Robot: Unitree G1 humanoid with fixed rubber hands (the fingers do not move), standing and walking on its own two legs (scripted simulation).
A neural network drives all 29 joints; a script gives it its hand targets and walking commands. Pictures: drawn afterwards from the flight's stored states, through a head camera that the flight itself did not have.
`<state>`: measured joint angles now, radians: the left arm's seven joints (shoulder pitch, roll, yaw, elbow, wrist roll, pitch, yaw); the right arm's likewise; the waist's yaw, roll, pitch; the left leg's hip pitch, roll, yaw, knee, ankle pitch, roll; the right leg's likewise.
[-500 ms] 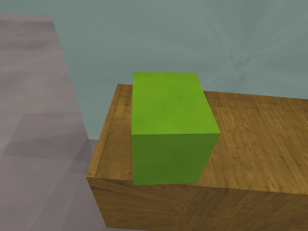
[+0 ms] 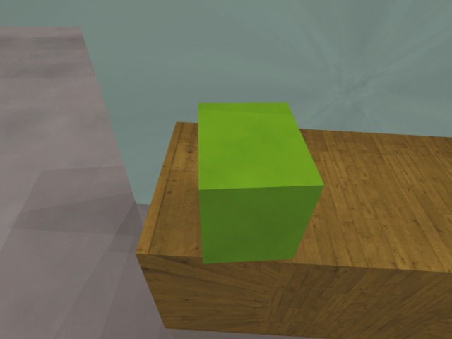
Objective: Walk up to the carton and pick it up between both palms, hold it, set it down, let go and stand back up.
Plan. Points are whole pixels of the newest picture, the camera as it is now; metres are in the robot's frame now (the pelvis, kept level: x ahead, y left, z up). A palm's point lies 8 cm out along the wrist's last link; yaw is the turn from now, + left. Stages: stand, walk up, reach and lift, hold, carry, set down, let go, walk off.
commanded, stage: stand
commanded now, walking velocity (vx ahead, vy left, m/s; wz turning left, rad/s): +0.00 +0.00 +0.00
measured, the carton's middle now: (245, 181) +0.51 -0.03 -0.02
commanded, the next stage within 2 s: none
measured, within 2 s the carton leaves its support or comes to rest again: neither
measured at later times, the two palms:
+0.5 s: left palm out of the picture +0.06 +0.29 -0.12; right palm out of the picture +0.07 -0.31 -0.11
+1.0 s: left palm out of the picture +0.07 +0.29 -0.12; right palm out of the picture +0.08 -0.31 -0.11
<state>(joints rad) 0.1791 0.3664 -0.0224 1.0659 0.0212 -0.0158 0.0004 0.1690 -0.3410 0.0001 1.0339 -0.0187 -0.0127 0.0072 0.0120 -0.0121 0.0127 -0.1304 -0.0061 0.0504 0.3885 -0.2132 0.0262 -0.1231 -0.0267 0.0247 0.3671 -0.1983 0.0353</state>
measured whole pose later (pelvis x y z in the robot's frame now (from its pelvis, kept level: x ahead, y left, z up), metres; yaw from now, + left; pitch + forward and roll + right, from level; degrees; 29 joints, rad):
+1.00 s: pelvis +0.00 -0.01 +0.00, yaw +0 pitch -2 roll +0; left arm 0.14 0.36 -0.02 1.11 0.01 -0.01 0.00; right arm 0.12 -0.35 0.00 1.10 -0.01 -0.01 0.00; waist 0.00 -0.01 0.04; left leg -0.12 0.01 0.04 0.36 -0.20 0.01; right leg -0.10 -0.01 0.01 0.32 -0.18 0.02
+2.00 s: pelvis +0.02 -0.01 +0.00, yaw +0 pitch -2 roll +0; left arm 0.11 0.36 -0.01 1.10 0.01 -0.01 0.00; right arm 0.11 -0.35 0.00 1.10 -0.01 -0.01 0.00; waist 0.00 -0.01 0.04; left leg -0.09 0.01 0.04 0.34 -0.21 0.01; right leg -0.08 -0.01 0.02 0.31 -0.19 0.02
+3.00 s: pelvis +0.02 -0.01 +0.00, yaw +0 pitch -2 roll +0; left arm 0.11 0.36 -0.01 1.10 0.01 -0.01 0.01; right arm 0.11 -0.35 0.00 1.10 -0.01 -0.01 0.00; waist 0.00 0.00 0.05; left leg -0.08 0.01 0.04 0.33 -0.21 0.00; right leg -0.07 -0.01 0.02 0.30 -0.19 0.02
